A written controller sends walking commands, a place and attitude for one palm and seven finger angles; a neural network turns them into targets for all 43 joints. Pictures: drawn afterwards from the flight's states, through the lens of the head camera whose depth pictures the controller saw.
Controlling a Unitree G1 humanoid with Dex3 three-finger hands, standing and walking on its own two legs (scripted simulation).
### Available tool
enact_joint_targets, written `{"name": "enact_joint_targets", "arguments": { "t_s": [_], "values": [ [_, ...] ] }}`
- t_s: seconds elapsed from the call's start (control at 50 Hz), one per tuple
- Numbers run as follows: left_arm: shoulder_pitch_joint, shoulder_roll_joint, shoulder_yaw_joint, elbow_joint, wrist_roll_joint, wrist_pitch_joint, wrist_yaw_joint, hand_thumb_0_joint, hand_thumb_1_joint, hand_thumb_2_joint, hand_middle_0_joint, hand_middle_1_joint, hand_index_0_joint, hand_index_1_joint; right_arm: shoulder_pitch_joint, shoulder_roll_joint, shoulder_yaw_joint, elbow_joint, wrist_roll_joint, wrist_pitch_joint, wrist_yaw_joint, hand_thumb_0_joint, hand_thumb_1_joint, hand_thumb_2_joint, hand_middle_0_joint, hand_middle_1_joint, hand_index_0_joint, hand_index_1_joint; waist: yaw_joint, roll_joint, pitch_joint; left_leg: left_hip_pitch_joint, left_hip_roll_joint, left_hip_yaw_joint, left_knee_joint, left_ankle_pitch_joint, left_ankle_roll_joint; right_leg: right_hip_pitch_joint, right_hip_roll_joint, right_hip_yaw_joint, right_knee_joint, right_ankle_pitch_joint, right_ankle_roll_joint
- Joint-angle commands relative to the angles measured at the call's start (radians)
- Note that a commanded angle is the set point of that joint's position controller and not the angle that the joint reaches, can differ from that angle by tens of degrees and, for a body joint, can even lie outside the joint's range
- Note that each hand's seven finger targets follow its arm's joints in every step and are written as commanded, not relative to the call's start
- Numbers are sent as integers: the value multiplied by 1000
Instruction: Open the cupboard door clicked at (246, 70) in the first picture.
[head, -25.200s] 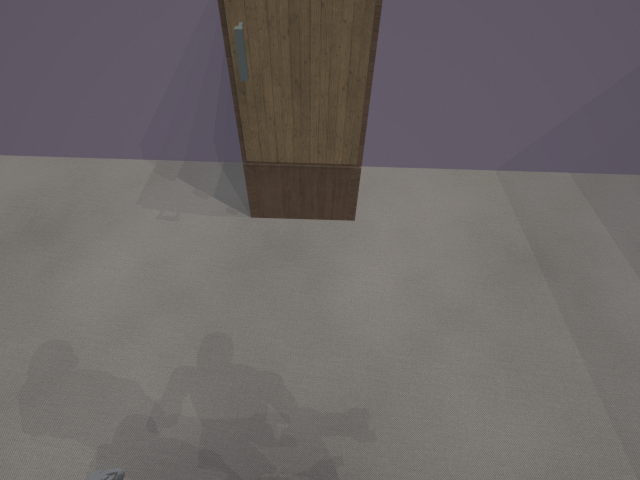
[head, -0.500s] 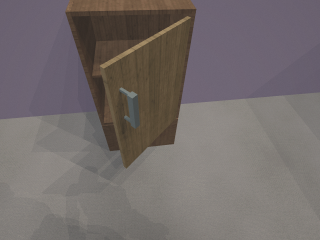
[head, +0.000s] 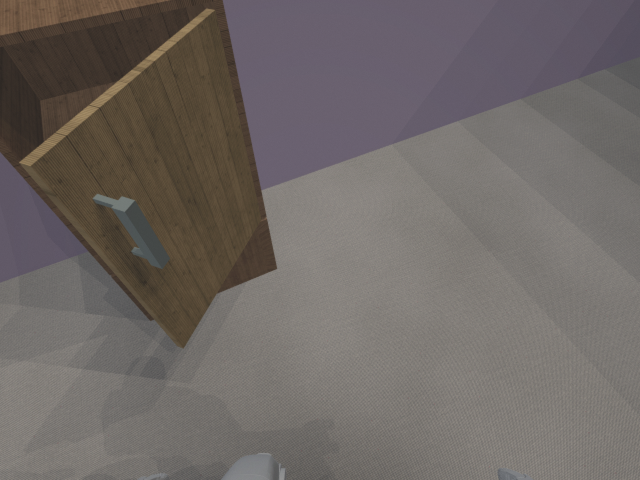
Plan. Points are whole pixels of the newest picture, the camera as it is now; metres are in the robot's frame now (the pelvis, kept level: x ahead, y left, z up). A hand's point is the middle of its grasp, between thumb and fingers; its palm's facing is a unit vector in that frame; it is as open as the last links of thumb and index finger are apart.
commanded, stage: walk to a spot facing it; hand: left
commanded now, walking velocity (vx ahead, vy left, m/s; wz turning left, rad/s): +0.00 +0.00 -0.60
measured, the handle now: (132, 232) +0.45 +0.33 -0.01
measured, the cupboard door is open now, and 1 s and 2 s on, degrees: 43 43 43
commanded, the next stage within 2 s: none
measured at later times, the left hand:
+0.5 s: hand (233, 467) +0.15 +0.14 -0.16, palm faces -0.27 -0.92 -0.29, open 7.4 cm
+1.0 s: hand (304, 394) +0.25 +0.05 -0.15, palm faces -0.58 -0.79 -0.19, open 7.4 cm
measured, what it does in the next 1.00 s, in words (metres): steps on the spot, turning right: left foot, then right foot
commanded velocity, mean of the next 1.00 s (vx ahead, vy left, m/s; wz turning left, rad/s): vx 0.09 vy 0.00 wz -0.60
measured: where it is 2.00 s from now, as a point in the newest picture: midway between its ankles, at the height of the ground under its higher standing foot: (467, 447)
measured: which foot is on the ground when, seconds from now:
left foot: up 0.00-0.08, down 0.10-0.36, up 0.38-0.74, down 0.76-1.00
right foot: down 0.00-0.08, up 0.10-0.34, down 0.36-0.76, up 0.78-1.00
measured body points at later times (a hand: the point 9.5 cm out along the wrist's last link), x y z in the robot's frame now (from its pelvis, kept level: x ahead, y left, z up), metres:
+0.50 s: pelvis +0.01 -0.04 +0.00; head +0.06 -0.07 +0.44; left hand +0.17 +0.19 -0.14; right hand -0.02 -0.31 -0.16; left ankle +0.02 +0.11 -0.67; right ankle -0.01 -0.13 -0.73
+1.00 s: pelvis +0.05 -0.06 +0.01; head +0.10 -0.08 +0.45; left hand +0.28 +0.09 -0.14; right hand -0.08 -0.27 -0.13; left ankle +0.08 +0.09 -0.73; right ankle -0.01 -0.18 -0.69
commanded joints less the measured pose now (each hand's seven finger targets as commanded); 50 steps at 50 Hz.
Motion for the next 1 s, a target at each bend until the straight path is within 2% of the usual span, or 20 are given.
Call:
{"name": "enact_joint_targets", "arguments": {
  "t_s": [0.0,0.04,0.06,0.08,0.1,0.18,0.24,0.3,0.32,0.34,0.36,0.48,0.62,0.68,0.7,0.72,0.74,0.8,0.86,0.98],
  "values": [
    [1,212,54,-78,-6,-14,10,0,900,900,-200,-300,-200,-300,84,-45,-10,-66,8,-26,-7,0,-900,-900,200,300,200,300,-22,-144,-132,105,-19,-24,-248,77,10,69,-214,297,-147,399,-137],
    [-25,166,45,-95,-19,-8,4,0,900,900,-200,-300,-200,-300,168,-88,-12,-42,5,-44,-15,0,-900,-900,200,300,200,300,-63,-23,-160,334,47,-91,-525,199,36,-89,-119,239,-48,250,-55],
    [7,100,30,-114,-27,-6,-9,0,900,900,-200,-300,-200,-300,176,-187,-26,-50,-12,-55,-18,0,-900,-900,200,300,200,300,-54,270,-164,438,299,-361,-626,285,125,-267,24,87,141,-78,13],
    [-14,113,24,-136,-16,-14,-16,0,900,900,-200,-300,-200,-300,187,-216,-32,-72,-13,-50,-23,0,-900,-900,200,300,200,300,-55,282,-141,379,454,-456,-636,419,228,-295,8,-26,358,-325,53],
    [-21,128,32,-134,-5,-11,-26,0,900,900,-200,-300,-200,-300,176,-208,-24,-78,-24,-53,-21,0,-900,-900,200,300,200,300,-55,191,-135,279,446,-428,-643,370,262,-265,-17,-19,502,-319,59],
    [-36,95,26,-112,-11,-2,-48,0,900,900,-200,-300,-200,-300,76,-144,-6,-103,-26,-49,-22,0,-900,-900,200,300,200,300,-9,220,-79,258,268,-76,-539,639,177,-232,-65,-107,454,-211,84],
    [-57,72,9,-118,-16,-10,-50,0,900,900,-200,-300,-200,-300,156,-174,-23,-70,-25,-46,-17,0,-900,-900,200,300,200,300,-45,226,-143,338,265,-16,-462,743,162,-121,-31,-177,212,-185,68],
    [34,103,18,-94,-16,-20,-47,0,900,900,-200,-300,-200,-300,135,-190,-35,-72,-14,-36,-8,0,-900,-900,200,300,200,300,5,172,-167,245,252,36,-334,584,94,92,-16,-194,-60,45,41],
    [105,167,32,-74,-11,-27,-38,0,900,900,-200,-300,-200,-300,120,-157,-33,-87,-5,-32,-2,0,-900,-900,200,300,200,300,38,24,-181,109,196,85,-188,385,41,247,-112,-66,-160,241,4],
    [146,294,59,-59,-2,-35,-20,0,900,900,-200,-300,-200,-300,83,-69,-12,-132,5,-31,5,0,-900,-900,200,300,200,300,64,-333,-176,-160,35,151,54,-143,-21,354,-391,326,-224,537,-117],
    [190,314,56,-52,-17,-31,-10,0,900,900,-200,-300,-200,-300,49,-105,-11,-140,3,-20,-2,0,-900,-900,200,300,200,300,100,-266,-174,-160,46,-3,185,-195,-9,280,-437,341,-221,524,-198],
    [35,203,36,-84,-10,-27,14,0,900,900,-200,-300,-200,-300,55,-61,-11,-73,3,-9,3,0,-900,-900,200,300,200,300,8,-104,-155,-90,41,-41,160,30,-21,167,-256,211,-193,417,-160],
    [28,219,45,-89,-5,-21,4,0,900,900,-200,-300,-200,-300,57,-54,-11,-83,8,-22,2,0,-900,-900,200,300,200,300,8,-124,-124,23,-9,-42,-125,28,1,88,-233,316,-222,246,-168],
    [-13,202,42,-92,-14,-17,0,0,900,900,-200,-300,-200,-300,148,-57,-9,-57,10,-35,-8,0,-900,-900,200,300,200,300,-42,-107,-143,207,-18,-46,-376,157,11,-5,-180,310,-157,229,-104],
    [-18,172,36,-106,-21,-14,-3,0,900,900,-200,-300,-200,-300,190,-95,-12,-49,5,-46,-13,0,-900,-900,200,300,200,300,-60,-24,-158,340,49,-114,-514,150,39,-128,-113,265,-104,84,-60],
    [1,104,24,-126,-28,-14,-15,0,900,900,-200,-300,-200,-300,215,-189,-27,-51,-14,-55,-16,0,-900,-900,200,300,200,300,-68,245,-162,453,286,-379,-639,50,122,-312,36,105,89,-183,-2],
    [-41,111,23,-160,-18,-20,-27,0,900,900,-200,-300,-200,-300,249,-239,-36,-66,-21,-52,-22,0,-900,-900,200,300,200,300,-83,276,-135,388,468,-539,-724,-29,226,-366,36,-50,332,-338,42],
    [-77,121,33,-134,0,-28,-57,0,900,900,-200,-300,-200,-300,164,-157,-12,-77,-26,-69,-14,0,-900,-900,200,300,200,300,-37,174,-70,307,347,-311,-688,99,192,-371,-68,-52,527,-181,62],
    [-115,75,12,-138,-5,-30,-75,0,900,900,-200,-300,-200,-300,218,-133,-7,-52,-26,-81,-9,0,-900,-900,200,300,200,300,-54,171,-79,369,270,-89,-644,302,153,-334,-87,-122,394,-107,67],
    [-180,60,0,-142,-5,-40,-81,0,900,900,-200,-300,-200,-300,293,-156,-19,-14,-29,-81,7,0,-900,-900,200,300,200,300,-82,216,-71,343,291,40,-584,377,132,-158,-60,-223,126,-113,42]
  ]
}}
